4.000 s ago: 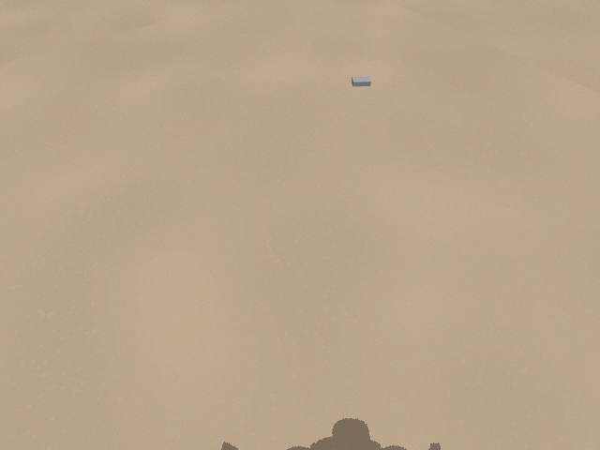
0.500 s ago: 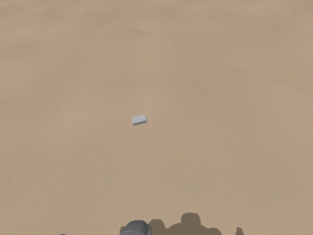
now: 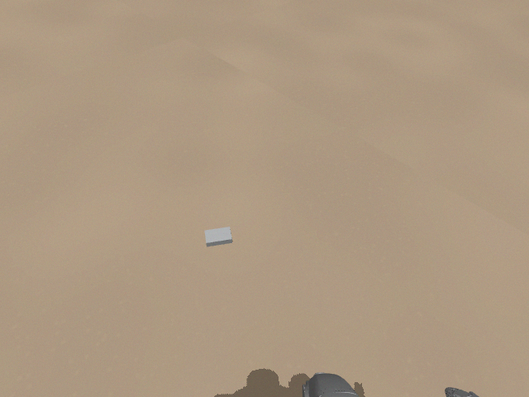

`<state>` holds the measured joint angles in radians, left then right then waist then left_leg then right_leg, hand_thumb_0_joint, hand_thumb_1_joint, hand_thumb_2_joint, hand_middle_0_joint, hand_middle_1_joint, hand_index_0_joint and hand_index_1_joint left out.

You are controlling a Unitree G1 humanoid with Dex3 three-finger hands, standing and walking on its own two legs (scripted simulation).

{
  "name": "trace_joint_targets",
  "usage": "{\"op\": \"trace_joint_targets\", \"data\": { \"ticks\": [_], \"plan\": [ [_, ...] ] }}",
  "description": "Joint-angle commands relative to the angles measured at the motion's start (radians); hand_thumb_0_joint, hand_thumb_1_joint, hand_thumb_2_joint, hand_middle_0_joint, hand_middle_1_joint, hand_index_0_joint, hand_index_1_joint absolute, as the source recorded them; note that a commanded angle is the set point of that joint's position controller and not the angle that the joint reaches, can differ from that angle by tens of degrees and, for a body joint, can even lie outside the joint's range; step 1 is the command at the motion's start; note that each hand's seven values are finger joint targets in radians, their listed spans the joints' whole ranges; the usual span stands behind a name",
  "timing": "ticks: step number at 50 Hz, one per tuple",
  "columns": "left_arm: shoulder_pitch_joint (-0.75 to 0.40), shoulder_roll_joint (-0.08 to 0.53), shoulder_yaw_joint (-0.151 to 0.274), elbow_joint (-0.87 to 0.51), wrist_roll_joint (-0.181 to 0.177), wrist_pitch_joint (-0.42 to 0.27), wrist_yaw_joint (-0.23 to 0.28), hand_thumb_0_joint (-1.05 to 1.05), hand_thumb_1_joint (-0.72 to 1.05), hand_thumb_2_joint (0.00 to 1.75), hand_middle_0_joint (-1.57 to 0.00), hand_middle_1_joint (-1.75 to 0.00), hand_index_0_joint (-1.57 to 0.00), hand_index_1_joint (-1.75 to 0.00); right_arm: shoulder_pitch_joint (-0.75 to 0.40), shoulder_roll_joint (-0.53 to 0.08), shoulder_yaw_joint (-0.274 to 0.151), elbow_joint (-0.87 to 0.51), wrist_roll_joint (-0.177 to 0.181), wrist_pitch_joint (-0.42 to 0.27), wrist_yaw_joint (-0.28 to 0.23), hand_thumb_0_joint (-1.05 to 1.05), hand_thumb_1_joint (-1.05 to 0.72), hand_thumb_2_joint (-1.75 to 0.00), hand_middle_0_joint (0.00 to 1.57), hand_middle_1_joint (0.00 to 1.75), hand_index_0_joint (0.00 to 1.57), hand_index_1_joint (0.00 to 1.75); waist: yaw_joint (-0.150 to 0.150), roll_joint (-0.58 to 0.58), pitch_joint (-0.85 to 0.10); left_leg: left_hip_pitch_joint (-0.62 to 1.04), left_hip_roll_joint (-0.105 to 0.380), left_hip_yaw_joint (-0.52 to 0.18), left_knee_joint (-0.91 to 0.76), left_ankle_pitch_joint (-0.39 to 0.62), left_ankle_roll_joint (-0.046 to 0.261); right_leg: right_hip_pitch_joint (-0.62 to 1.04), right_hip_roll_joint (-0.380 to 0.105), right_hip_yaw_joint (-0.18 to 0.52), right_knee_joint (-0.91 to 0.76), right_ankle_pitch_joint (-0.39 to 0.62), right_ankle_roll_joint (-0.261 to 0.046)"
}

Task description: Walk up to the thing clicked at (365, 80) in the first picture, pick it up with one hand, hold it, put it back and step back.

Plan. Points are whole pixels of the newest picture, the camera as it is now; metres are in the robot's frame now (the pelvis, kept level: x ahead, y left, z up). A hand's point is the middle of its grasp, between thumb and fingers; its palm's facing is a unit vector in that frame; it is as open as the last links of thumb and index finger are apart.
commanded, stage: walk up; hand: left
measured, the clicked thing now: (218, 236) +0.86 +0.17 -0.76
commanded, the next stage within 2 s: none
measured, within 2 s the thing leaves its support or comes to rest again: neither
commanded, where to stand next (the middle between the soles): +0.52 -0.04 m, yaw -3 degrees
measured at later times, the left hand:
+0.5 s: hand (155, 313) +0.27 +0.20 -0.11, palm faces -0.05 -0.91 -0.42, open 7.4 cm
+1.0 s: hand (133, 270) +0.38 +0.28 -0.16, palm faces -0.08 -0.94 -0.33, open 7.4 cm
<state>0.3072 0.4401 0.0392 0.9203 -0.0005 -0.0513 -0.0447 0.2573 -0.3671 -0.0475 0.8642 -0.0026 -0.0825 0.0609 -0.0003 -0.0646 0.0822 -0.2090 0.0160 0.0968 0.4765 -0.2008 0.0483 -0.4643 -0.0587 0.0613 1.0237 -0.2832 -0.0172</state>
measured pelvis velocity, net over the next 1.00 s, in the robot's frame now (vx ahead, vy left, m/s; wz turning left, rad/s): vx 0.33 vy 0.01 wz -0.02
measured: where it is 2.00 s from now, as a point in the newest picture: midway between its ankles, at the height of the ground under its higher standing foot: (256, 316)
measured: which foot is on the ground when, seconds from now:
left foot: down 0.00-0.32, up 0.34-0.78, down 0.80-1.00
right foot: up 0.00-0.28, down 0.30-0.84, up 0.86-1.00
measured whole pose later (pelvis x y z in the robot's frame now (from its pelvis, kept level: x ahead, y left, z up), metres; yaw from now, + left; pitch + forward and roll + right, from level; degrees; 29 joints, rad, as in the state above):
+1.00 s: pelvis +0.33 +0.01 +0.00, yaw -1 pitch -3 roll -1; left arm 0.30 0.45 0.04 0.91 0.00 -0.04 -0.03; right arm 0.31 -0.37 -0.05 0.86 -0.01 -0.08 0.05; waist -0.01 -0.06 0.10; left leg -0.26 0.04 0.07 0.54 -0.23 0.03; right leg -0.45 -0.03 0.04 1.05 -0.36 -0.04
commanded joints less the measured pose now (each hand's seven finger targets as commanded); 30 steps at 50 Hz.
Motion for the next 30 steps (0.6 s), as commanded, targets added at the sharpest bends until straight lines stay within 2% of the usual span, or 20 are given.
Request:
{"op": "trace_joint_targets", "data": {
  "ticks": [1,3,7,9,11,12,13,14,15,16,17,18,19,20,21,22,23,25,29,30],
  "plan": [
    [0.026,0.175,0.058,-0.050,0.004,-0.008,-0.007,0.00,0.90,0.90,-0.20,-0.30,-0.20,-0.30,0.019,-0.291,-0.089,-0.066,-0.001,-0.032,-0.025,0.00,-0.90,-0.90,0.20,0.30,0.20,0.30,-0.018,0.204,0.015,0.037,0.254,-0.217,-0.320,-0.136,0.144,-0.113,-0.048,0.015,-0.100,0.077,0.027],
    [-0.021,0.172,0.061,-0.059,0.005,-0.007,-0.015,0.00,0.90,0.90,-0.20,-0.30,-0.20,-0.30,0.023,-0.298,-0.093,-0.065,-0.004,-0.032,-0.024,0.00,-0.90,-0.90,0.20,0.30,0.20,0.30,-0.025,0.199,0.044,0.037,0.249,-0.201,-0.345,-0.180,0.142,-0.132,-0.052,0.005,-0.163,0.107,0.033],
    [-0.106,0.146,0.055,-0.079,0.012,-0.017,-0.026,0.00,0.90,0.90,-0.20,-0.30,-0.20,-0.30,0.048,-0.299,-0.093,-0.064,-0.003,-0.021,-0.020,0.00,-0.90,-0.90,0.20,0.30,0.20,0.30,-0.045,0.181,0.044,0.087,0.240,-0.148,-0.301,-0.123,0.149,-0.102,-0.063,-0.058,-0.341,0.151,0.020],
    [-0.130,0.138,0.054,-0.081,0.010,-0.024,-0.027,0.00,0.90,0.90,-0.20,-0.30,-0.20,-0.30,0.041,-0.296,-0.090,-0.070,-0.005,-0.017,-0.019,0.00,-0.90,-0.90,0.20,0.30,0.20,0.30,-0.040,0.174,0.041,0.062,0.232,-0.122,-0.269,-0.077,0.149,-0.037,-0.055,-0.079,-0.413,0.168,0.010],
    [-0.106,0.138,0.055,-0.073,0.008,-0.031,-0.025,0.00,0.90,0.90,-0.20,-0.30,-0.20,-0.30,0.025,-0.301,-0.089,-0.080,-0.005,-0.012,-0.021,0.00,-0.90,-0.90,0.20,0.30,0.20,0.30,-0.020,0.181,0.004,0.065,0.243,-0.121,-0.203,-0.001,0.147,0.049,-0.036,-0.093,-0.445,0.150,-0.001],
    [-0.104,0.143,0.056,-0.067,0.010,-0.034,-0.021,0.00,0.90,0.90,-0.20,-0.30,-0.20,-0.30,0.037,-0.296,-0.088,-0.080,-0.007,-0.007,-0.022,0.00,-0.90,-0.90,0.20,0.30,0.20,0.30,-0.024,0.158,-0.012,0.075,0.234,-0.108,-0.157,0.054,0.143,0.082,-0.019,-0.112,-0.473,0.135,-0.003],
    [-0.044,0.142,0.062,-0.048,0.011,-0.039,-0.014,0.00,0.90,0.90,-0.20,-0.30,-0.20,-0.30,0.030,-0.298,-0.089,-0.089,-0.005,-0.003,-0.026,0.00,-0.90,-0.90,0.20,0.30,0.20,0.30,0.012,0.136,-0.054,0.070,0.241,-0.109,-0.074,0.091,0.123,0.183,-0.008,-0.116,-0.521,0.155,-0.012],
    [0.014,0.177,0.073,-0.027,0.015,-0.048,-0.004,0.00,0.90,0.90,-0.20,-0.30,-0.20,-0.30,0.043,-0.264,-0.075,-0.093,-0.003,-0.001,-0.027,0.00,-0.90,-0.90,0.20,0.30,0.20,0.30,0.040,0.054,-0.100,0.032,0.190,-0.062,0.067,0.158,0.098,0.311,0.012,-0.110,-0.543,0.134,-0.022],
    [0.103,0.216,0.092,-0.008,0.018,-0.058,0.009,0.00,0.90,0.90,-0.20,-0.30,-0.20,-0.30,0.094,-0.220,-0.056,-0.092,-0.003,-0.001,-0.024,0.00,-0.90,-0.90,0.20,0.30,0.20,0.30,0.072,-0.066,-0.186,-0.035,0.127,-0.012,0.293,0.115,0.072,0.483,-0.020,-0.059,-0.606,0.061,-0.041],
    [0.158,0.305,0.119,-0.009,0.019,-0.063,0.024,0.00,0.90,0.90,-0.20,-0.30,-0.20,-0.30,0.154,-0.149,-0.028,-0.104,0.001,-0.001,-0.022,0.00,-0.90,-0.90,0.20,0.30,0.20,0.30,0.074,-0.286,-0.234,-0.227,0.014,0.019,0.500,-0.224,0.024,0.608,-0.240,0.297,-0.662,-0.033,-0.090],
    [0.138,0.328,0.117,-0.028,0.011,-0.059,0.028,0.00,0.90,0.90,-0.20,-0.30,-0.20,-0.30,0.145,-0.221,-0.042,-0.085,0.004,0.013,-0.026,0.00,-0.90,-0.90,0.20,0.30,0.20,0.30,0.086,-0.192,-0.180,-0.410,-0.045,-0.041,0.599,-0.334,-0.003,0.650,-0.359,0.551,-0.759,-0.103,-0.191],
    [0.105,0.326,0.115,-0.040,-0.003,-0.052,0.030,0.00,0.90,0.90,-0.20,-0.30,-0.20,-0.30,0.104,-0.289,-0.060,-0.070,-0.003,0.020,-0.037,0.00,-0.90,-0.90,0.20,0.30,0.20,0.30,0.086,-0.126,-0.154,-0.415,0.021,-0.103,0.658,-0.332,-0.004,0.581,-0.391,0.579,-0.742,-0.082,-0.261],
    [0.084,0.284,0.106,-0.054,-0.012,-0.051,0.031,0.00,0.90,0.90,-0.20,-0.30,-0.20,-0.30,0.077,-0.289,-0.062,-0.060,-0.001,0.019,-0.039,0.00,-0.90,-0.90,0.20,0.30,0.20,0.30,0.079,-0.073,-0.115,-0.421,0.041,-0.144,0.682,-0.289,-0.002,0.518,-0.345,0.468,-0.741,0.013,-0.251],
    [0.060,0.258,0.097,-0.062,-0.016,-0.053,0.036,0.00,0.90,0.90,-0.20,-0.30,-0.20,-0.30,0.075,-0.270,-0.059,-0.050,0.010,0.020,-0.035,0.00,-0.90,-0.90,0.20,0.30,0.20,0.30,0.064,-0.049,-0.083,-0.398,0.044,-0.184,0.680,-0.234,-0.001,0.467,-0.295,0.342,-0.735,0.116,-0.210],
    [0.029,0.235,0.085,-0.074,-0.014,-0.055,0.039,0.00,0.90,0.90,-0.20,-0.30,-0.20,-0.30,0.100,-0.251,-0.054,-0.035,0.015,0.025,-0.030,0.00,-0.90,-0.90,0.20,0.30,0.20,0.30,0.038,-0.058,-0.076,-0.363,0.050,-0.188,0.645,-0.195,-0.001,0.428,-0.242,0.232,-0.725,0.188,-0.165],
    [0.011,0.223,0.080,-0.075,-0.016,-0.057,0.039,0.00,0.90,0.90,-0.20,-0.30,-0.20,-0.30,0.129,-0.231,-0.050,-0.023,0.012,0.031,-0.026,0.00,-0.90,-0.90,0.20,0.30,0.20,0.30,0.015,-0.086,-0.076,-0.323,0.051,-0.181,0.598,-0.155,-0.010,0.389,-0.206,0.158,-0.722,0.253,-0.132],
    [0.007,0.214,0.076,-0.078,-0.011,-0.060,0.038,0.00,0.90,0.90,-0.20,-0.30,-0.20,-0.30,0.127,-0.232,-0.052,-0.016,0.007,0.038,-0.022,0.00,-0.90,-0.90,0.20,0.30,0.20,0.30,0.008,-0.088,-0.068,-0.301,0.040,-0.170,0.586,-0.126,-0.013,0.349,-0.181,0.112,-0.725,0.299,-0.127],
    [0.001,0.216,0.075,-0.104,-0.005,-0.066,0.036,0.00,0.90,0.90,-0.20,-0.30,-0.20,-0.30,0.122,-0.222,-0.057,-0.016,-0.002,0.048,-0.014,0.00,-0.90,-0.90,0.20,0.30,0.20,0.30,0.010,-0.085,-0.049,-0.302,0.041,-0.165,0.548,-0.083,-0.034,0.309,-0.184,0.074,-0.758,0.238,-0.165],
    [-0.021,0.233,0.089,-0.132,0.006,-0.066,0.031,0.00,0.90,0.90,-0.20,-0.30,-0.20,-0.30,0.049,-0.234,-0.072,-0.032,-0.016,0.051,0.004,0.00,-0.90,-0.90,0.20,0.30,0.20,0.30,0.021,-0.065,0.017,-0.339,0.078,-0.151,0.390,-0.033,-0.067,0.246,-0.219,0.073,-0.842,-0.102,-0.198],
    [-0.015,0.240,0.093,-0.133,0.010,-0.066,0.029,0.00,0.90,0.90,-0.20,-0.30,-0.20,-0.30,0.016,-0.231,-0.072,-0.040,-0.019,0.049,0.010,0.00,-0.90,-0.90,0.20,0.30,0.20,0.30,0.029,-0.070,0.029,-0.342,0.090,-0.144,0.341,-0.032,-0.066,0.242,-0.225,0.075,-0.847,-0.144,-0.206]
  ]
}}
